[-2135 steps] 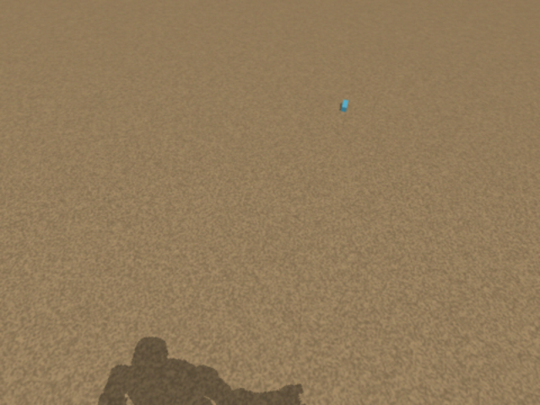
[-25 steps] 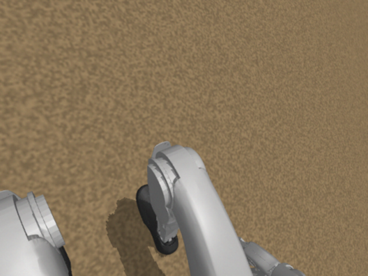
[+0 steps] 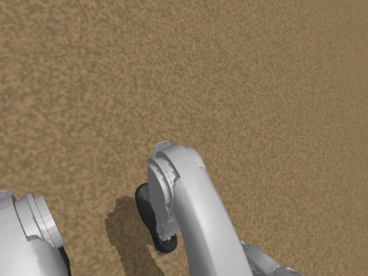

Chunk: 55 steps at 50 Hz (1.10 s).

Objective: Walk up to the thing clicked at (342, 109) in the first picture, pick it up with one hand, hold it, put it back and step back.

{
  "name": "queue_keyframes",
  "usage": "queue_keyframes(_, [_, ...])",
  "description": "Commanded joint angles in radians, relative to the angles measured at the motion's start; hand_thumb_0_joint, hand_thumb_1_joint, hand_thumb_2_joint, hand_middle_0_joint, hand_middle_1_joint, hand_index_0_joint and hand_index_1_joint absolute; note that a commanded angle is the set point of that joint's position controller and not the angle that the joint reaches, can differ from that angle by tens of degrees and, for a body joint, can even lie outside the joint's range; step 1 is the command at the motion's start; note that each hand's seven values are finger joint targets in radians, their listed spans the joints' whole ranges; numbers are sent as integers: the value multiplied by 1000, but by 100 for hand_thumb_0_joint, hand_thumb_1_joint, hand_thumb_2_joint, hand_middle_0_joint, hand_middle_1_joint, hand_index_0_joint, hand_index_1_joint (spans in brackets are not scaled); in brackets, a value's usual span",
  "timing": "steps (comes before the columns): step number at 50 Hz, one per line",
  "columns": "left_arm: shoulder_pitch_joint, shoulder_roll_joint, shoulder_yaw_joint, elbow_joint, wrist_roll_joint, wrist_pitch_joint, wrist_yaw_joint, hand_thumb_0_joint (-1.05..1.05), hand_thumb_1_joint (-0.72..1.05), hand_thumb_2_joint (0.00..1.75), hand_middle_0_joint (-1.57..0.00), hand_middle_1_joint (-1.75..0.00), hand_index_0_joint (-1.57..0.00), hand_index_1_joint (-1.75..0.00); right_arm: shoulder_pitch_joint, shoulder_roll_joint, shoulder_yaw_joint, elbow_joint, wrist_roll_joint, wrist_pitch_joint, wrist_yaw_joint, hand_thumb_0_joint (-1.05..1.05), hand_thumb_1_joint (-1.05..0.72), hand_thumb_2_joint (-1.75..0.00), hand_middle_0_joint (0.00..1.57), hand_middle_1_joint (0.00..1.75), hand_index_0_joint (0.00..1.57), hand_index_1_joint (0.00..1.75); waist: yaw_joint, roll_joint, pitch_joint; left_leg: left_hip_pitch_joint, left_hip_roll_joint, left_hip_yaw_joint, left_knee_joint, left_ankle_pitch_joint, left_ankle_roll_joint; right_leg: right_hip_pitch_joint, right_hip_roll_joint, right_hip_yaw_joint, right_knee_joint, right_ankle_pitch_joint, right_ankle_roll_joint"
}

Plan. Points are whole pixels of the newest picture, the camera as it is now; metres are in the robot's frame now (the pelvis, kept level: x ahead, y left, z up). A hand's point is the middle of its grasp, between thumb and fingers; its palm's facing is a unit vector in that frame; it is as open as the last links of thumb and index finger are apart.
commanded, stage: withdraw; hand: left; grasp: from above
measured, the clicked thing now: out of the picture +0.44 +0.32 -0.29
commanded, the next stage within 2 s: home in 0.84 s
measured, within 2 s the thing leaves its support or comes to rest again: neither
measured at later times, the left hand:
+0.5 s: hand out of the picture +0.44 +0.34 -0.13, palm faces -0.34 -0.09 -0.94, open 13.2 cm
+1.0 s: hand out of the picture +0.41 +0.32 -0.13, palm faces -0.49 -0.11 -0.86, open 13.1 cm
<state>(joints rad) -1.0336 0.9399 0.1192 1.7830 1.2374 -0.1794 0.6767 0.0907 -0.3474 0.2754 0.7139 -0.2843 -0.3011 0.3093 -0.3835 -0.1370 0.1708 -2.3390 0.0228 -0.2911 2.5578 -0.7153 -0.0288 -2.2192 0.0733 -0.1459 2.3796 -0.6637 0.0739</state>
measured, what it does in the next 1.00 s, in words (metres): stands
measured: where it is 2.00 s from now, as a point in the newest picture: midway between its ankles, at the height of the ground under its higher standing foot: (116, 256)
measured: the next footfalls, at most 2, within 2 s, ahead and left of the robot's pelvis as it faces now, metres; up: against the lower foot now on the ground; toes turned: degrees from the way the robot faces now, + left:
none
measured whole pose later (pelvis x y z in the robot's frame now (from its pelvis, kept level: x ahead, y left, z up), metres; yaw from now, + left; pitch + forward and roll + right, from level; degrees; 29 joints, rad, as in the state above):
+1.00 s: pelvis -0.01 -0.02 +0.03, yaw +7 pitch +31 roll -7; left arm -1.04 0.76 0.00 1.58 1.26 -0.23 0.37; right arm 0.16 -0.31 0.13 0.70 -0.15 -0.06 0.10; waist -0.29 -0.04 -0.02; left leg -2.30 0.01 -0.17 2.37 -0.62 -0.03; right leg -2.23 0.02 -0.06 2.30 -0.63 0.04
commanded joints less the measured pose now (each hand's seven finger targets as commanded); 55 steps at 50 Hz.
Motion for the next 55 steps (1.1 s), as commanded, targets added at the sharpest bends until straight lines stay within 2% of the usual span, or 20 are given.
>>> queue_keyframes(1, [-251, 197, 2, -85, -11, -9, 35, 0, -24, 80, -30, -80, -30, -80, 180, -329, -91, 15, 4, -1, -6, 0, -89, -90, 20, 30, 20, 30, -50, 514, -619, 473, 30, 130, -268, 191, 23, 346, 33, -142, -194, 247, -86])
queue_keyframes(6, [-265, 214, 0, -123, -1, -12, 26, 0, -28, 80, -28, -77, -28, -77, 184, -332, -101, 13, 8, 13, -18, 0, -90, -90, 20, 30, 20, 30, -43, 529, -649, 477, 28, 141, -270, 193, 25, 362, 31, -129, -201, 247, -88])
queue_keyframes(9, [-279, 231, 9, -261, 11, -16, 13, 0, -30, 81, -27, -78, -27, -78, 176, -319, -115, 8, 10, 17, -17, 0, -90, -90, 20, 30, 20, 30, -8, 637, -753, 569, 30, 138, -281, 253, 12, 361, 27, -132, -177, 290, -96])
queue_keyframes(10, [-249, 244, 34, -269, 9, -12, 13, 0, -31, 82, -27, -78, -26, -79, 177, -318, -126, 18, 13, 23, -19, 0, -90, -90, 20, 30, 20, 30, 5, 634, -775, 571, 30, 139, -287, 250, 11, 369, 27, -129, -177, 289, -99])
queue_keyframes(12, [-204, 205, 37, -331, 7, 5, -1, 0, -32, 83, -25, -79, -25, -80, 191, -301, -151, 17, 20, 33, -9, 0, -90, -90, 20, 30, 20, 30, 28, 671, -817, 589, 26, 160, -288, 291, 11, 370, 30, -116, -183, 322, -102])
queue_keyframes(13, [-210, 196, 49, -407, -3, 15, -7, 0, -33, 84, -25, -80, -24, -80, 187, -294, -165, 16, 33, 43, -9, 0, -90, -90, 20, 30, 20, 30, 61, 691, -874, 597, 23, 164, -302, 302, 10, 358, 30, -111, -187, 323, -105])
queue_keyframes(14, [-205, 143, 20, -475, -17, 26, -23, 0, -34, 85, -24, -80, -24, -81, 178, -277, -178, 9, 50, 54, -6, 0, -90, -90, 20, 30, 20, 30, 85, 724, -913, 620, 17, 172, -321, 306, 7, 345, 27, -102, -191, 320, -111])
queue_keyframes(16, [-129, 108, 25, -477, -34, 66, -54, 0, -38, 88, -20, -84, -19, -85, 189, -270, -210, 20, 72, 81, -2, 0, -90, -90, 20, 30, 20, 30, 118, 700, -906, 590, 12, 189, -339, 300, 13, 315, 27, -88, -206, 312, -112])
queue_keyframes(18, [-111, 40, -4, -487, -53, 109, -96, 0, -40, 90, -18, -87, -17, -87, 197, -257, -238, 24, 102, 113, -4, 0, -89, -90, 20, 30, 20, 30, 128, 635, -908, 552, 8, 199, -357, 279, 21, 293, 24, -77, -221, 299, -112])
queue_keyframes(21, [-157, -63, -76, -528, -93, 146, -191, 0, -42, 92, -18, -88, -17, -89, 235, -235, -273, 27, 139, 152, -13, 0, -90, -90, 20, 30, 20, 30, 109, 514, -869, 509, 4, 206, -379, 223, 40, 302, 23, -50, -278, 252, -108])
queue_keyframes(22, [-186, -51, -79, -579, -102, 148, -223, 0, -42, 92, -18, -88, -17, -90, 250, -234, -282, 27, 148, 164, -20, 0, -90, -90, 20, 30, 20, 30, 108, 493, -879, 514, 0, 209, -388, 221, 44, 324, 19, -40, -295, 248, -107])
queue_keyframes(25, [-217, -109, -121, -644, -135, 145, -317, 0, -43, 93, -19, -89, -17, -90, 256, -213, -304, 13, 168, 202, -44, 0, -90, -90, 20, 30, 20, 30, 115, 442, -900, 520, -10, 213, -436, 184, 45, 363, 7, -14, -333, 192, -112])
queue_keyframes(28, [-235, -156, -161, -640, -133, 130, -393, 0, -42, 93, -19, -88, -18, -90, 258, -204, -315, 0, 186, 234, -84, 0, -90, -90, 20, 30, 20, 30, 108, 378, -844, 523, -16, 204, -471, 123, 45, 331, -4, -4, -371, 131, -116])
queue_keyframes(33, [-195, -153, -172, -551, -121, 95, -440, 0, -42, 94, -17, -91, -16, -92, 237, -163, -292, -38, 191, 268, -144, 0, -89, -90, 20, 30, 20, 30, 127, 271, -770, 442, -30, 247, -481, 111, 57, 391, -7, 33, -420, 90, -113])
queue_keyframes(38, [-239, -94, -148, -485, -85, 41, -416, 0, -37, 91, -21, -87, -20, -88, 215, -154, -263, -49, 181, 272, -195, 0, -89, -90, 20, 30, 20, 30, 126, 246, -730, 414, -35, 255, -481, 71, 58, 368, -13, 47, -430, 21, -114])
queue_keyframes(47, [-339, 35, -95, -295, 19, -54, -258, 0, -36, 89, -19, -89, -20, -88, 237, -183, -209, -35, 131, 237, -216, 0, -89, -89, 20, 30, 20, 30, 73, 328, -740, 417, -30, 244, -404, 77, 54, 298, -14, 24, -344, 39, -108])
queue_keyframes(50, [-382, 99, -43, -336, 23, -65, -203, 0, -17, 99, -26, -71, -23, -73, 251, -196, -208, -28, 113, 220, -212, 0, -88, -89, 20, 30, 20, 30, 96, 449, -837, 517, -25, 238, -396, 119, 40, 287, -19, 6, -302, 87, -113])
queue_keyframes(52, [-384, 69, -44, -339, 18, -55, -179, 0, -10, 95, -25, -66, -23, -68, 274, -206, -208, -13, 96, 208, -206, 0, -88, -89, 20, 30, 20, 30, 70, 484, -834, 535, -21, 237, -385, 136, 36, 269, -20, -16, -283, 121, -109])
queue_keyframes(54, [-380, 97, -6, -416, -21, -43, -163, 0, -1, 97, -25, -64, -23, -67, 285, -207, -216, -6, 92, 197, -198, 0, -89, -90, 20, 30, 20, 30, 86, 545, -890, 574, -20, 235, -390, 166, 29, 276, -23, -28, -263, 154, -113])
queue_keyframes(55, [-365, 115, 12, -472, -39, -34, -161, 0, 2, 98, -25, -65, -23, -67, 284, -207, -223, -8, 93, 195, -192, 0, -89, -90, 20, 30, 20, 30, 112, 588, -964, 607, -16, 236, -386, 198, 27, 299, -21, -25, -254, 185, -114])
